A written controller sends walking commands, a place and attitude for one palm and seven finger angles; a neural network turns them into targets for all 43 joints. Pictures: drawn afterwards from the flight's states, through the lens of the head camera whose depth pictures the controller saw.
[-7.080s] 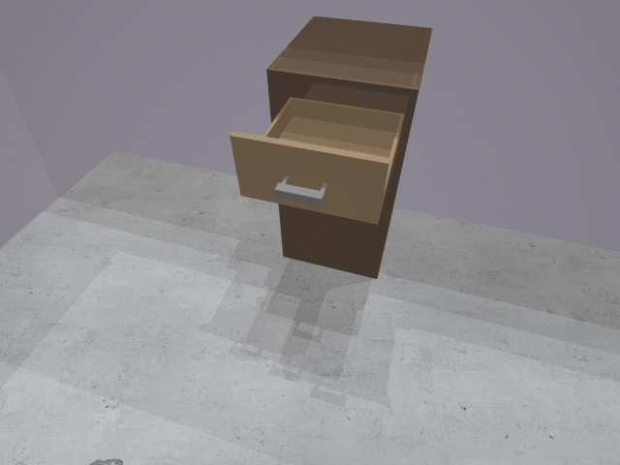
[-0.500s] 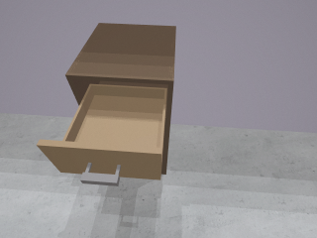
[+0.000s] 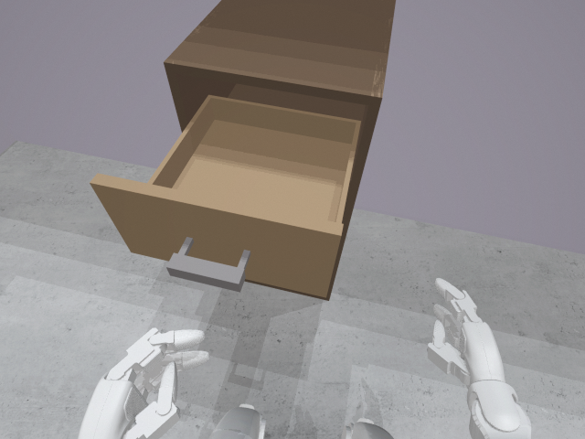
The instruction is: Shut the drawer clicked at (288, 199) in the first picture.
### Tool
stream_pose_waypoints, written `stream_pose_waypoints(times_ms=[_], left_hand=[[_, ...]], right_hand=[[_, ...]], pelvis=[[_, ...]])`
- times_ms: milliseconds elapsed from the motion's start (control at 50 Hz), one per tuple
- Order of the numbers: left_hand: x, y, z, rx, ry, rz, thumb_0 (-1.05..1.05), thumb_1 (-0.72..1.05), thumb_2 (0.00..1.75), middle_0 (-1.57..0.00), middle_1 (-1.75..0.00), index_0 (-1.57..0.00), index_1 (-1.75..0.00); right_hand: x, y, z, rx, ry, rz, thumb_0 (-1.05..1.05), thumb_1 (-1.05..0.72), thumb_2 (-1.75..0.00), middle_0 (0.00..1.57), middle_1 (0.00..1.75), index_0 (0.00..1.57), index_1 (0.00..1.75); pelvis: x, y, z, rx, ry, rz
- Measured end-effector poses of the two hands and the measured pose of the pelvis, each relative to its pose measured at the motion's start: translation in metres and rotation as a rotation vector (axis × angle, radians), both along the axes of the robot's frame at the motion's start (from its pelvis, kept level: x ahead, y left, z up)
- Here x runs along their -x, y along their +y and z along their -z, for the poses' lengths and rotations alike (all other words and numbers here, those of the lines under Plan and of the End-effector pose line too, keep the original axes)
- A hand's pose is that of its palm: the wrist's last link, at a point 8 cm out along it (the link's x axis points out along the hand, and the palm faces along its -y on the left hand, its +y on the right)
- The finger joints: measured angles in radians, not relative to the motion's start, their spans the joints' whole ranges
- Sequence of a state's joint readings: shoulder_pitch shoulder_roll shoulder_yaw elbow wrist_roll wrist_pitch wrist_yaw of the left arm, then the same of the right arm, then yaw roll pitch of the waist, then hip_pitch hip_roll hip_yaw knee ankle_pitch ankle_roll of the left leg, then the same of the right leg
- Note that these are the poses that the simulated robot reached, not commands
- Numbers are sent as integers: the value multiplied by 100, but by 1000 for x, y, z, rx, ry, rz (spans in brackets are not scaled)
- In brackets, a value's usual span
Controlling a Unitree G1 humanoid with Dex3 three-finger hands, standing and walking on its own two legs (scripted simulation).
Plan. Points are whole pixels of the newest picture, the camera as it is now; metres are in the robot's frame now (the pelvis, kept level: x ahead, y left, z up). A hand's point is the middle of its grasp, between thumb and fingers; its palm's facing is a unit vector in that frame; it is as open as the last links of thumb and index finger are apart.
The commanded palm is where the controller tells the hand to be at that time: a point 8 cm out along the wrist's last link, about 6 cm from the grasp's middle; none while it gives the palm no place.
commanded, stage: raise the hand and make a fist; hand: left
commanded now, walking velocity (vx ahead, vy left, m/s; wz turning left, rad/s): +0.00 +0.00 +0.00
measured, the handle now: (211, 260) +0.35 +0.17 +0.01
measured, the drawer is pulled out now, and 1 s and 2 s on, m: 0.29 0.29 0.29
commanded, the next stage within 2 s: bring the fist close to the handle in 1.36 s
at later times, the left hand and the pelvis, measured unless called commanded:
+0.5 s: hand (182, 379) +0.17 +0.14 +0.08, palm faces -0.10 -0.99 -0.02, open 3.2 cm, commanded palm +0.13 +0.20 +0.09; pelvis +0.01 +0.01 +0.01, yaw -1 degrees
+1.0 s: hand (166, 370) +0.17 +0.15 +0.11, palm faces -0.07 -1.00 -0.02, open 3.3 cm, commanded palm +0.13 +0.21 +0.12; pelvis +0.02 +0.02 +0.02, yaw +0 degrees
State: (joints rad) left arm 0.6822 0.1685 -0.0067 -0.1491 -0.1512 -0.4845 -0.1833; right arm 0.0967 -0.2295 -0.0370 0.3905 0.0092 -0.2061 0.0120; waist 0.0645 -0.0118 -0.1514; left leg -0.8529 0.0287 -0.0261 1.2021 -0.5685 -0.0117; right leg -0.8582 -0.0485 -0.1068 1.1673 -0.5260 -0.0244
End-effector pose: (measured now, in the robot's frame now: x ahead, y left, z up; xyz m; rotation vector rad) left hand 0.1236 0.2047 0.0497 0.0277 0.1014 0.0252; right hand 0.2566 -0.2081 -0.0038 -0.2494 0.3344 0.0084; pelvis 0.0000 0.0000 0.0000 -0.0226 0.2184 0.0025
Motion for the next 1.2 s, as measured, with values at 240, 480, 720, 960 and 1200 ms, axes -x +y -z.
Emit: stream_pose_waypoints(times_ms=[240,480,720,960,1200], left_hand=[[-43,-14,-13,14,44,166,2,90,89,-81,-96,-81,-96],[-33,-5,-32,5,3,121,2,90,90,-104,-122,-105,-122],[-26,0,-49,9,-25,85,2,90,89,-128,-148,-128,-148],[-29,3,-61,6,-12,97,2,90,89,-138,-159,-139,-159],[-28,1,-63,9,5,108,2,90,89,-139,-160,-140,-160]], right_hand=[[93,13,73,-122,329,139,1,-90,-90,21,31,20,30],[109,-40,45,9,303,271,1,-90,-90,20,30,20,30],[43,2,14,-51,143,142,1,-90,-90,20,30,20,30],[41,25,14,-87,172,96,1,-90,-90,21,30,20,30],[62,1,18,-55,210,172,1,-90,-90,20,30,20,30]], pelvis=[[6,3,-2,6,20,9],[-4,11,-13,3,11,18],[-13,16,-18,14,-9,8],[-19,20,-23,21,-24,1],[-21,21,-24,17,-25,10]])
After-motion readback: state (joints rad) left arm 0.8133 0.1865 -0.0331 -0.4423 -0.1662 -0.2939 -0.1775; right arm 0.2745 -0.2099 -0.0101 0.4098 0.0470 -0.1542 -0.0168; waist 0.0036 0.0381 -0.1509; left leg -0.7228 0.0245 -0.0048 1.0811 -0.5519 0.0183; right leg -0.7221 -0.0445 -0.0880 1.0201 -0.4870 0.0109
